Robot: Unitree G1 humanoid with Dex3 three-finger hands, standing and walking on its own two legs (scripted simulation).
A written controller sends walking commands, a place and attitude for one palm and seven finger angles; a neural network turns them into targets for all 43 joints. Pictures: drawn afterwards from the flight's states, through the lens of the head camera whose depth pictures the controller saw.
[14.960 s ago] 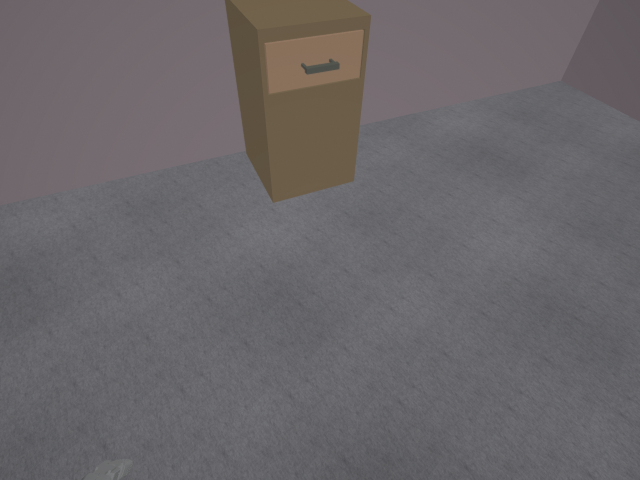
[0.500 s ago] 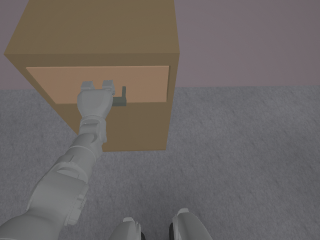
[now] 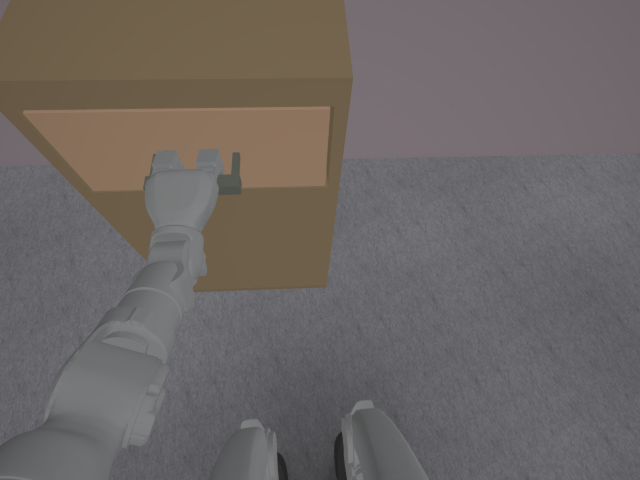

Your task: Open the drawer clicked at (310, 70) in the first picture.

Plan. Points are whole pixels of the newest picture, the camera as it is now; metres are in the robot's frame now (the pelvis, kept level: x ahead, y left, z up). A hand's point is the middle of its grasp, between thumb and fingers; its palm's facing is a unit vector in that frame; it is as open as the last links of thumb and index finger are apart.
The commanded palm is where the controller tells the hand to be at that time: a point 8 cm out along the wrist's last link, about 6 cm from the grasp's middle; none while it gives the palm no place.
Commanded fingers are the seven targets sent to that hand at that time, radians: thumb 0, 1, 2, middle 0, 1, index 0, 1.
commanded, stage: lower the fingers behind the handle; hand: left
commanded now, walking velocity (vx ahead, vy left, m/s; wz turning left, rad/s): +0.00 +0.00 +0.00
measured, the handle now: (195, 173) +0.54 +0.14 -0.03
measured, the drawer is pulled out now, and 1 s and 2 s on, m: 0.00 0.00 0.07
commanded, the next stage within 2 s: close the thumb around the handle in 0.48 s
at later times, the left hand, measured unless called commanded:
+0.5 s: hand (193, 217) +0.48 +0.14 -0.05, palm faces -0.03 -0.02 -1.00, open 13.9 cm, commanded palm +0.45 +0.14 +0.00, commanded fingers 0.00 -0.50 0.30 -0.30 -1.20 -0.30 -1.20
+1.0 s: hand (195, 216) +0.48 +0.14 -0.05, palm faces -0.04 -0.02 -1.00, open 9.1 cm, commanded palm +0.45 +0.14 +0.00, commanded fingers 0.00 0.73 0.83 -0.39 -1.33 -0.39 -1.33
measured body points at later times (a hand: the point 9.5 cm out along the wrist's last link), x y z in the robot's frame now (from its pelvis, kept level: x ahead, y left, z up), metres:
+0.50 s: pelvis +0.00 +0.00 -0.01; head +0.14 +0.00 +0.42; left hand +0.47 +0.14 +0.00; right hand +0.03 -0.26 -0.14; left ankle +0.00 +0.10 -0.64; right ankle +0.03 -0.09 -0.64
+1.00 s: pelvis +0.00 +0.00 -0.01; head +0.15 +0.00 +0.42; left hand +0.48 +0.14 +0.00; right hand +0.03 -0.26 -0.14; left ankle +0.00 +0.10 -0.64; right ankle +0.03 -0.09 -0.64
